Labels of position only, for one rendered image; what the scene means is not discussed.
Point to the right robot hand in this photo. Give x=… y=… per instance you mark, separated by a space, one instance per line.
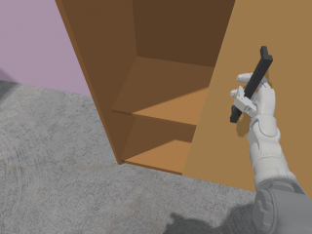
x=262 y=102

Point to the wardrobe door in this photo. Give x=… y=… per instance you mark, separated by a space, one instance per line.
x=220 y=150

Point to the robot right forearm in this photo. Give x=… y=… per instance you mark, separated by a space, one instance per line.
x=268 y=161

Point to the handle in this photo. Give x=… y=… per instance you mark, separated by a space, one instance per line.
x=256 y=78

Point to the robot right upper arm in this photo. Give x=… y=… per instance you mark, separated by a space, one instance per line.
x=282 y=212

